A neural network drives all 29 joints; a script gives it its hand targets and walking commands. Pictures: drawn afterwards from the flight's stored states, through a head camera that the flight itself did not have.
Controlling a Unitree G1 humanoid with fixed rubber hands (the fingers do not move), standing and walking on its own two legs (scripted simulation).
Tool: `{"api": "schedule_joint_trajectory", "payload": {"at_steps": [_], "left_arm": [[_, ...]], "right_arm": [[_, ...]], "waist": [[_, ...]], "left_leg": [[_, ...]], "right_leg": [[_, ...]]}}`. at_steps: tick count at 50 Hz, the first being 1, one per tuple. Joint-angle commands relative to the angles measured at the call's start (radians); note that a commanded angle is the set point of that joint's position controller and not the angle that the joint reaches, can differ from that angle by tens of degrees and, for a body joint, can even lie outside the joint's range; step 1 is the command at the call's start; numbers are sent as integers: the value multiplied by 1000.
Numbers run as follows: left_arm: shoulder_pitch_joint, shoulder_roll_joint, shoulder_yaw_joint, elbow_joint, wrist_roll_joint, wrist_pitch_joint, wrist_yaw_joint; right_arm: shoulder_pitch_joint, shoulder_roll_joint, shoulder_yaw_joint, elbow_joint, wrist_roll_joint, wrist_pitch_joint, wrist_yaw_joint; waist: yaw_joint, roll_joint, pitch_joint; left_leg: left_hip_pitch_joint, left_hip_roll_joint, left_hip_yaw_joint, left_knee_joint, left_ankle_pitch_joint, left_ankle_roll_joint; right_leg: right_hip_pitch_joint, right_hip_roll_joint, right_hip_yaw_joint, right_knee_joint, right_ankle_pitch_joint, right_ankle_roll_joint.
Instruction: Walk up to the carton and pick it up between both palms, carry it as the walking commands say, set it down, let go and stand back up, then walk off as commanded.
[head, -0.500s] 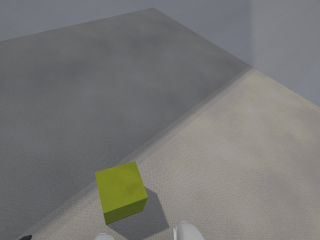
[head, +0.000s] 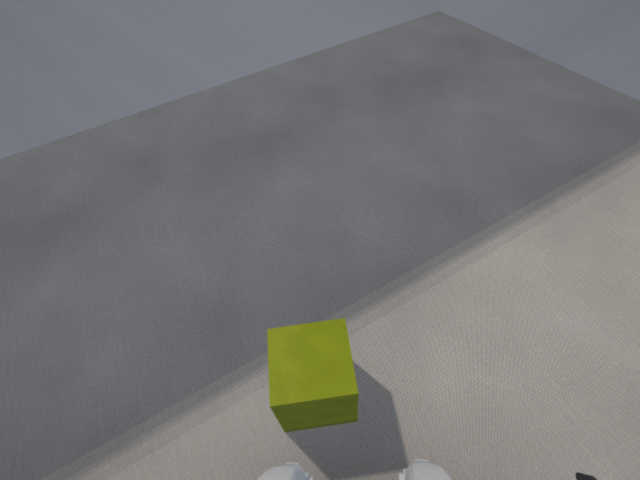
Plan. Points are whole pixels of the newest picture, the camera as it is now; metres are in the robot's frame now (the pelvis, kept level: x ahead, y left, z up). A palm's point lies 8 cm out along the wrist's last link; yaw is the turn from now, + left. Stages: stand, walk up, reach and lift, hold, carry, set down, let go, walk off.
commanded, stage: walk up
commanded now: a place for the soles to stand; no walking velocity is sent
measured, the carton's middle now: (313, 376) +0.47 +0.06 -0.59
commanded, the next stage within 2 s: none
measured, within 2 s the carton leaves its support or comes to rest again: neither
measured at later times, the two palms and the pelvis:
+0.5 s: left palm out of the picture +0.00 +0.39 -0.10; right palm out of the picture +0.10 -0.26 -0.07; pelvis -0.01 +0.06 +0.01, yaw +6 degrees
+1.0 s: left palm out of the picture +0.06 +0.38 -0.07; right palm (529, 462) +0.17 -0.23 -0.05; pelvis +0.02 +0.06 +0.04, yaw +6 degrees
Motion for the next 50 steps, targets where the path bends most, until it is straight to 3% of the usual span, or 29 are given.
{"api": "schedule_joint_trajectory", "payload": {"at_steps": [1,3,6,7,8,9,10,11,12,14,16,17,18,19,20,21,22,23,24,25,26,28,30,32,34,36,39,41,50], "left_arm": [[112,313,90,-55,16,-48,36],[6,306,77,-99,26,-48,41],[-60,338,78,-107,45,-31,11],[-91,318,66,-113,43,-14,-2],[-76,245,43,-120,48,-4,-6],[-80,177,26,-146,32,0,-2],[-120,195,34,-145,13,3,4],[-87,245,50,-106,8,5,-7],[2,238,49,-64,8,4,-20],[101,214,56,6,18,-4,-32],[195,202,64,68,17,-8,-36],[164,231,63,46,31,-10,-35],[79,294,74,14,46,-11,-36],[-33,317,72,-11,38,-3,-39],[-121,304,58,-33,37,3,-41],[-174,255,39,-44,28,6,-42],[-148,190,23,-33,17,9,-42],[-102,144,16,-24,8,14,-44],[-72,154,22,-6,3,15,-42],[-36,183,33,28,2,17,-45],[5,191,37,57,4,17,-52],[23,175,38,70,21,11,-59],[-38,174,34,61,24,7,-59],[-66,146,20,67,15,13,-60],[-34,121,14,88,4,17,-62],[-17,125,11,100,3,10,-62],[-79,141,5,97,-1,7,-60],[-92,138,-3,100,-7,11,-58],[-149,133,-9,132,0,20,-57]], "right_arm": [[-43,-199,-54,-104,-4,-13,-19],[8,-185,-57,-82,1,-8,9],[95,-180,-76,-31,21,-2,22],[186,-198,-90,20,24,-7,21],[267,-232,-106,63,21,-16,8],[280,-321,-114,56,5,-26,-9],[114,-340,-98,-9,4,-34,-24],[-23,-328,-85,-35,6,-40,-37],[-114,-312,-79,-47,9,-46,-49],[-163,-266,-63,-41,5,-51,-60],[-168,-197,-25,-5,11,-48,-53],[-135,-154,-12,8,15,-45,-56],[-91,-158,-21,27,19,-45,-60],[-105,-211,-40,69,22,-52,-63],[-56,-209,-47,108,28,-65,-60],[-6,-189,-43,136,23,-83,-54],[45,-176,-41,160,15,-96,-53],[20,-207,-41,149,11,-106,-56],[-21,-247,-41,131,13,-108,-65],[-85,-249,-35,115,10,-108,-71],[-132,-238,-27,106,9,-104,-74],[-148,-195,-13,113,9,-93,-71],[-125,-160,-13,138,16,-92,-67],[-122,-163,-12,151,15,-95,-62],[-144,-183,-8,164,8,-99,-61],[-166,-167,2,159,17,-99,-66],[-153,-130,10,177,25,-96,-69],[-161,-131,12,187,30,-95,-68],[-208,-122,17,232,31,-77,-64]], "waist": [[35,-231,-140],[-11,-288,-84],[-40,-426,-96],[-75,-343,-128],[-113,-160,-145],[-135,175,-127],[-96,107,-91],[-32,-9,-26],[18,-23,-13],[59,-6,-73],[101,-30,-147],[90,-178,-114],[60,-258,-56],[40,-174,8],[1,-169,7],[-42,-139,18],[-62,-36,-17],[-35,91,-45],[-11,91,-53],[18,32,-55],[42,8,-71],[51,-55,-43],[17,-84,-57],[5,-7,-102],[24,88,-135],[39,51,-180],[12,-26,-208],[14,-28,-215],[8,-121,-162]], "left_leg": [[-305,58,-171,331,-122,-7],[-162,59,-76,149,-70,-13],[114,41,51,-95,-13,-22],[317,7,89,-205,29,-13],[428,11,25,-276,-12,7],[331,212,-413,-588,-236,97],[119,306,-777,-782,-492,216],[-9,305,-696,-778,-576,222],[-43,276,-585,-707,-502,198],[-148,238,-468,-585,-327,160],[-246,185,-315,-456,-380,91],[-240,111,-194,-272,-367,43],[-217,41,-58,-117,-231,4],[-103,30,-19,-43,-91,-7],[45,40,-16,-52,-76,-4],[162,53,-42,-184,-35,7],[218,81,-131,-395,-16,23],[178,193,-382,-574,-94,64],[130,291,-557,-626,-36,127],[86,310,-573,-604,-21,178],[16,294,-518,-576,-75,178],[-77,203,-334,-539,-166,99],[32,112,-179,-477,-66,38],[152,121,-206,-511,-64,39],[162,200,-307,-571,-38,72],[163,202,-273,-529,126,68],[219,134,-141,-468,352,24],[253,148,-145,-476,448,26],[271,130,-105,-516,381,12]], "right_leg": [[330,-387,501,-445,608,-339],[167,-279,233,-408,506,-276],[-48,-200,128,-421,25,-214],[-162,-151,53,-313,-159,-167],[-271,-107,0,-106,-287,-126],[-358,0,-78,175,-282,-63],[-325,20,70,225,-226,-36],[-226,-18,98,197,-147,-36],[-163,-32,88,143,-90,-29],[67,10,17,30,18,-47],[290,34,69,-171,-32,-66],[216,-55,278,-449,-308,-97],[100,-177,565,-641,-553,-141],[-70,-232,661,-691,-554,-175],[-194,-229,601,-638,-470,-233],[-247,-157,462,-525,-326,-202],[-197,-46,280,-364,-153,-128],[-134,48,116,-156,-23,-71],[-90,66,89,-82,1,-59],[-27,55,102,-91,-28,-59],[67,55,99,-138,-35,-61],[150,34,142,-331,-40,-89],[88,-7,242,-426,-42,-120],[31,13,206,-400,-45,-107],[88,47,120,-318,54,-80],[176,27,139,-362,183,-79],[207,-2,181,-402,346,-99],[219,5,152,-389,389,-87],[214,-22,167,-493,304,-85]]}}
